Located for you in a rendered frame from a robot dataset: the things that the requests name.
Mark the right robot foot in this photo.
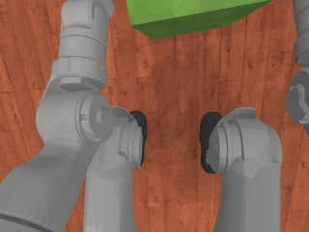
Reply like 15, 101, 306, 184
199, 111, 222, 174

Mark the robot left forearm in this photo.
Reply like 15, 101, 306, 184
36, 0, 115, 123

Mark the carton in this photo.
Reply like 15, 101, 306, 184
126, 0, 272, 40

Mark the robot right forearm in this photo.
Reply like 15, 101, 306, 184
293, 0, 309, 68

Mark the right robot upper arm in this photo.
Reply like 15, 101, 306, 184
284, 65, 309, 136

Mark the right robot thigh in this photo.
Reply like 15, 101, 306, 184
211, 118, 281, 232

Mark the left robot upper arm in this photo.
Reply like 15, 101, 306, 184
0, 90, 115, 232

